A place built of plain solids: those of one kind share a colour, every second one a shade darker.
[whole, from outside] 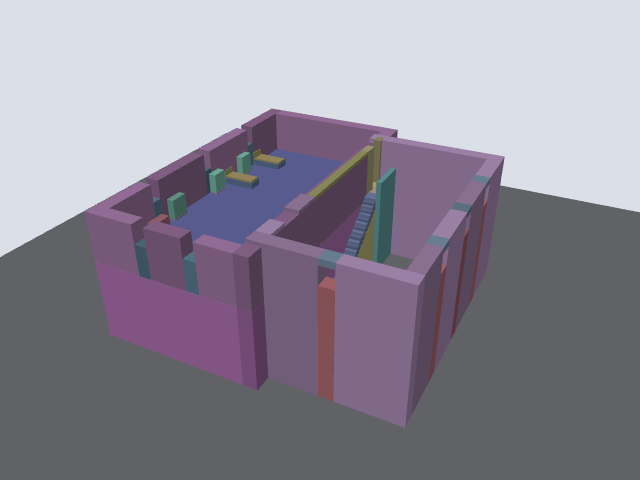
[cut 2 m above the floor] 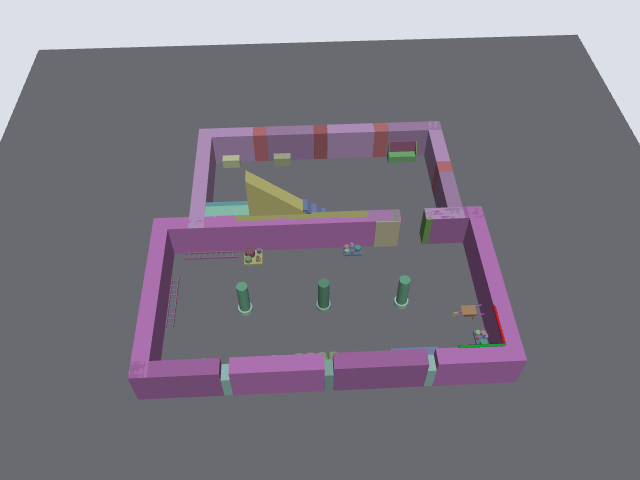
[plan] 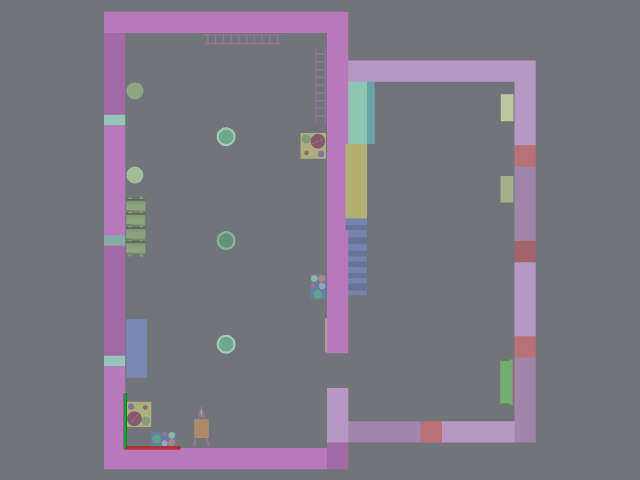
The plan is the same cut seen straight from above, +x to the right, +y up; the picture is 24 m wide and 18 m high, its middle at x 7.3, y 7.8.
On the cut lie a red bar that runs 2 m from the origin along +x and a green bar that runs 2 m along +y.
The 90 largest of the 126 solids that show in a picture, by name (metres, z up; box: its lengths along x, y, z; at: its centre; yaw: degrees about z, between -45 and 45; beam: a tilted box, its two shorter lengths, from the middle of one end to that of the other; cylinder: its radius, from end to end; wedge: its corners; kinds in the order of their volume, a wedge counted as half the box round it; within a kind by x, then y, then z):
{
 "wall_vestibule_1": {"box": [0.8, 2.05, 7.86], "at": [7.96, 1.23, 3.63]},
 "wall_vestibule_2": {"box": [0.8, 1.67, 7.86], "at": [7.96, 4.38, 3.63]},
 "wall_vestibule_3": {"box": [0.8, 0.8, 7.86], "at": [7.96, 14.14, 3.63]},
 "wall_vestibule_4": {"box": [3.52, 0.8, 7.86], "at": [9.32, 0.6, 3.63]},
 "wall_vestibule_5": {"box": [7.83, 0.8, 7.86], "at": [11.48, 14.14, 3.63]},
 "wall_vestibule_6": {"box": [3.52, 0.8, 7.86], "at": [13.63, 0.6, 3.63]},
 "wall_vestibule_7": {"box": [0.8, 3.19, 7.86], "at": [14.99, 1.8, 3.63]},
 "wall_vestibule_8": {"box": [0.8, 2.78, 7.86], "at": [14.99, 5.58, 3.63]},
 "wall_vestibule_9": {"box": [0.8, 2.78, 7.86], "at": [14.99, 9.16, 3.63]},
 "wall_vestibule_10": {"box": [0.8, 3.19, 7.86], "at": [14.99, 12.94, 3.63]},
 "wall_undercroft_1": {"box": [0.8, 3.86, 4.85], "at": [-0.4, 1.13, 2.12]},
 "wall_undercroft_2": {"box": [0.8, 4.12, 4.85], "at": [-0.4, 5.52, 2.12]},
 "wall_undercroft_3": {"box": [0.8, 4.12, 4.85], "at": [-0.4, 10.04, 2.12]},
 "wall_undercroft_4": {"box": [0.8, 3.86, 4.85], "at": [-0.4, 14.43, 2.12]},
 "wall_undercroft_5": {"box": [9.16, 0.8, 4.85], "at": [3.78, -0.4, 2.12]},
 "wall_undercroft_6": {"box": [9.16, 0.8, 4.85], "at": [3.78, 15.96, 2.12]},
 "wall_undercroft_7": {"box": [0.8, 3.05, 4.85], "at": [7.96, 0.73, 2.12]},
 "wall_undercroft_8": {"box": [0.8, 12.81, 4.85], "at": [7.96, 9.96, 2.12]},
 "wall_dorter_1": {"box": [0.8, 3.79, 2.8], "at": [-0.4, 1.09, 5.96]},
 "wall_dorter_2": {"box": [0.8, 3.97, 2.8], "at": [-0.4, 5.52, 5.96]},
 "wall_dorter_3": {"box": [0.8, 3.97, 2.8], "at": [-0.4, 10.04, 5.96]},
 "wall_dorter_4": {"box": [0.8, 3.79, 2.8], "at": [-0.4, 14.47, 5.96]},
 "wall_dorter_5": {"box": [2.84, 0.8, 2.8], "at": [0.62, -0.4, 5.96]},
 "wall_dorter_6": {"box": [2.08, 0.8, 2.8], "at": [3.78, -0.4, 5.96]},
 "wall_dorter_7": {"box": [9.16, 0.8, 2.8], "at": [3.78, 15.96, 5.96]},
 "wall_dorter_8": {"box": [2.84, 0.8, 2.8], "at": [6.94, -0.4, 5.96]},
 "wall_dorter_9": {"box": [0.8, 13.41, 2.8], "at": [7.96, 5.91, 5.96]},
 "wall_dorter_10": {"box": [0.8, 2.8, 2.8], "at": [7.96, 14.96, 5.96]},
 "floor_dorter_1": {"box": [7.56, 15.56, 0.4], "at": [3.78, 7.78, 4.66]},
 "wall_right_1": {"box": [0.45, 6.91, 7.86], "at": [8.13, 8.67, 3.63]},
 "wall_vestibule_under_light_1": {"box": [0.8, 0.8, 6.51], "at": [11.48, 0.6, 2.96]},
 "wall_vestibule_under_light_2": {"box": [0.8, 0.8, 6.51], "at": [14.99, 3.79, 2.96]},
 "wall_vestibule_under_light_3": {"box": [0.8, 0.8, 6.51], "at": [14.99, 7.37, 2.96]},
 "wall_vestibule_under_light_4": {"box": [0.8, 0.8, 6.51], "at": [14.99, 10.95, 2.96]},
 "fill_under_steps_1": {"wedge": [[8.26, 5.58, -0.3], [8.26, 5.58, -0.24], [8.26, 11.4, -0.3], [8.26, 11.4, 4.53], [9.06, 5.58, -0.3], [9.06, 5.58, -0.24], [9.06, 11.4, -0.3], [9.06, 11.4, 4.53]]},
 "mass_under_head_1": {"box": [0.8, 2.35, 4.86], "at": [8.66, 12.56, 2.13]},
 "parapet_head_1": {"box": [0.3, 2.34, 6.25], "at": [9.21, 12.57, 2.82]},
 "wall_dorter_under_light_1": {"box": [0.8, 0.55, 1.75], "at": [-0.4, 3.26, 5.43]},
 "wall_dorter_under_light_2": {"box": [0.8, 0.55, 1.75], "at": [-0.4, 7.78, 5.43]},
 "wall_dorter_under_light_3": {"box": [0.8, 0.55, 1.75], "at": [-0.4, 12.3, 5.43]},
 "wall_dorter_under_light_4": {"box": [0.7, 0.8, 1.75], "at": [2.39, -0.4, 5.43]},
 "wall_dorter_under_light_5": {"box": [0.7, 0.8, 1.75], "at": [5.17, -0.4, 5.43]},
 "wall_wallhead_1": {"box": [0.45, 0.93, 3.0], "at": [8.13, 12.15, 6.06]},
 "wall_wallhead_2": {"box": [0.45, 0.62, 3.0], "at": [8.13, 13.87, 6.06]},
 "pier_undercroft_1": {"cylinder": 0.27, "from": [3.78, 3.89, 0.28], "to": [3.78, 3.89, 2.77]},
 "pier_undercroft_2": {"cylinder": 0.27, "from": [3.78, 7.78, 0.23], "to": [3.78, 7.78, 2.77]},
 "pier_undercroft_3": {"cylinder": 0.27, "from": [3.78, 11.67, 0.26], "to": [3.78, 11.67, 2.77]},
 "wall_undercroft_under_light_1": {"box": [0.8, 0.4, 1.75], "at": [-0.4, 3.26, 0.57]},
 "wall_undercroft_under_light_2": {"box": [0.8, 0.4, 1.75], "at": [-0.4, 7.78, 0.57]},
 "wall_undercroft_under_light_3": {"box": [0.8, 0.4, 1.75], "at": [-0.4, 12.3, 0.57]},
 "aumbry_carcase_dorter_1": {"box": [0.41, 1.04, 1.13], "at": [0.24, 4.49, 5.52]},
 "aumbry_carcase_dorter_2": {"box": [0.42, 0.93, 1.15], "at": [0.25, 11.09, 5.53]},
 "aumbry_carcase_dorter_3": {"box": [0.45, 0.92, 1.12], "at": [0.26, 8.21, 5.51]},
 "bed_frame_dorter_1": {"box": [1.87, 0.89, 0.33], "at": [0.97, 12.96, 5.03]},
 "bed_frame_dorter_2": {"box": [1.93, 0.81, 0.38], "at": [0.99, 9.68, 5.05]},
 "wall_vestibule_over_light_1": {"box": [0.8, 0.8, 0.35], "at": [11.48, 0.6, 7.38]},
 "wall_vestibule_over_light_2": {"box": [0.8, 0.8, 0.35], "at": [14.99, 3.79, 7.38]},
 "wall_vestibule_over_light_3": {"box": [0.8, 0.8, 0.35], "at": [14.99, 7.37, 7.38]},
 "wall_vestibule_over_light_4": {"box": [0.8, 0.8, 0.35], "at": [14.99, 10.95, 7.38]},
 "tread_1": {"wedge": [[8.26, 5.91, -0.11], [8.26, 5.91, 0.37], [8.26, 6.21, -0.11], [8.26, 6.21, 0.38], [9.06, 5.9, -0.11], [9.06, 5.9, 0.37], [9.06, 6.2, -0.11], [9.06, 6.2, 0.39]]},
 "tread_2": {"wedge": [[8.26, 7.18, 0.9], [8.26, 7.18, 1.36], [8.26, 7.45, 0.9], [8.26, 7.45, 1.38], [9.06, 7.18, 0.9], [9.06, 7.18, 1.37], [9.06, 7.45, 0.9], [9.06, 7.45, 1.39]]},
 "tread_3": {"wedge": [[8.26, 7.41, 1.08], [8.26, 7.41, 1.55], [8.26, 7.68, 1.08], [8.26, 7.68, 1.57], [9.06, 7.41, 1.08], [9.06, 7.41, 1.56], [9.06, 7.68, 1.08], [9.06, 7.68, 1.58]]},
 "tread_4": {"wedge": [[8.26, 7.64, 1.27], [8.26, 7.64, 1.72], [8.26, 7.93, 1.27], [8.26, 7.93, 1.74], [9.06, 7.64, 1.27], [9.06, 7.64, 1.73], [9.06, 7.93, 1.27], [9.06, 7.93, 1.75]]},
 "tread_5": {"wedge": [[8.26, 7.9, 1.44], [8.26, 7.9, 1.92], [8.26, 8.21, 1.44], [8.26, 8.21, 1.94], [9.06, 7.89, 1.44], [9.06, 7.89, 1.92], [9.06, 8.21, 1.44], [9.06, 8.21, 1.94]]},
 "tread_6": {"wedge": [[8.26, 9.18, 2.59], [8.26, 9.18, 3.07], [8.26, 9.44, 2.59], [8.26, 9.44, 3.08], [9.06, 9.18, 2.59], [9.06, 9.18, 3.07], [9.06, 9.45, 2.59], [9.06, 9.45, 3.08]]},
 "tread_7": {"wedge": [[8.26, 9.4, 2.78], [8.26, 9.4, 3.25], [8.26, 9.71, 2.78], [8.26, 9.71, 3.27], [9.06, 9.41, 2.78], [9.06, 9.41, 3.25], [9.06, 9.72, 2.78], [9.06, 9.72, 3.26]]},
 "tread_8": {"wedge": [[8.26, 9.67, 2.96], [8.26, 9.67, 3.43], [8.26, 9.96, 2.96], [8.26, 9.96, 3.44], [9.06, 9.68, 2.96], [9.06, 9.68, 3.42], [9.06, 9.96, 2.96], [9.06, 9.96, 3.44]]},
 "tread_9": {"wedge": [[8.26, 10.13, 3.32], [8.26, 10.13, 3.78], [8.26, 10.4, 3.32], [8.26, 10.4, 3.79], [9.06, 10.13, 3.32], [9.06, 10.13, 3.78], [9.06, 10.4, 3.32], [9.06, 10.4, 3.8]]},
 "tread_10": {"wedge": [[8.26, 10.36, 3.49], [8.26, 10.36, 3.94], [8.26, 10.65, 3.49], [8.26, 10.65, 3.96], [9.06, 10.36, 3.49], [9.06, 10.36, 3.94], [9.06, 10.65, 3.49], [9.06, 10.65, 3.96]]},
 "tread_11": {"wedge": [[8.26, 11.38, 4.37], [8.26, 11.38, 4.86], [8.26, 12.12, 4.37], [8.26, 12.12, 4.86], [9.06, 11.38, 4.37], [9.06, 11.38, 4.86], [9.06, 12.12, 4.37], [9.06, 12.12, 4.86]]},
 "chest_vestibule_1": {"box": [0.49, 1.0, 0.65], "at": [14.32, 9.7, 0.27]},
 "chest_vestibule_2": {"box": [0.48, 1.01, 0.63], "at": [14.32, 12.76, 0.26]},
 "jamb_slype_1": {"box": [0.8, 0.35, 2.2], "at": [7.96, 2.08, 1.05]},
 "cask_undercroft_1": {"cylinder": 0.32, "from": [0.36, 10.24, 0.0], "to": [0.36, 10.24, 0.86]},
 "cask_undercroft_2": {"cylinder": 0.32, "from": [0.36, 13.39, 0.0], "to": [0.36, 13.39, 0.86]},
 "settle_locker_vestibule_1": {"box": [0.46, 1.6, 0.49], "at": [14.29, 2.47, 0.2]},
 "chest_dorter_1": {"box": [0.51, 1.14, 0.61], "at": [0.29, 2.86, 5.17]},
 "tub_stand_undercroft_1": {"box": [0.94, 0.94, 0.17], "at": [0.5, 1.26, 0.04]},
 "tub_stand_undercroft_2": {"box": [0.96, 0.96, 0.17], "at": [7.05, 11.33, 0.04]},
 "bed_pallet_dorter_1": {"box": [1.75, 0.83, 0.11], "at": [1.0, 12.96, 5.25]},
 "bed_pallet_dorter_2": {"box": [1.81, 0.75, 0.11], "at": [1.02, 9.68, 5.29]},
 "pier_undercroft_base_1": {"cylinder": 0.35, "from": [3.78, 3.89, 0.0], "to": [3.78, 3.89, 0.28]},
 "pier_undercroft_base_2": {"cylinder": 0.35, "from": [3.78, 7.78, 0.0], "to": [3.78, 7.78, 0.23]},
 "pier_undercroft_base_3": {"cylinder": 0.35, "from": [3.78, 11.67, 0.0], "to": [3.78, 11.67, 0.26]},
 "pot_plinth_undercroft_1": {"box": [0.93, 0.59, 0.17], "at": [1.44, 0.33, 0.04]},
 "pot_plinth_undercroft_2": {"box": [0.59, 0.95, 0.17], "at": [7.23, 6.04, 0.04]},
 "door_leaf_slype_1": {"box": [0.06, 1.28, 2.18], "at": [7.53, 4.23, 1.04]},
 "table_top_undercroft_1": {"box": [0.79, 2.2, 0.06], "at": [0.42, 3.73, 0.7]},
 "settle_back_vestibule_1": {"box": [0.04, 1.6, 1.29], "at": [14.54, 2.47, 0.6]},
 "barrow_tray_undercroft_1": {"wedge": [[2.58, 0.38, 0.57], [2.58, 1.08, 0.57], [2.65, 0.47, 0.28], [2.65, 0.96, 0.28], [3.05, 0.47, 0.28], [3.05, 0.96, 0.28], [3.12, 0.38, 0.57], [3.12, 1.08, 0.57]]}
}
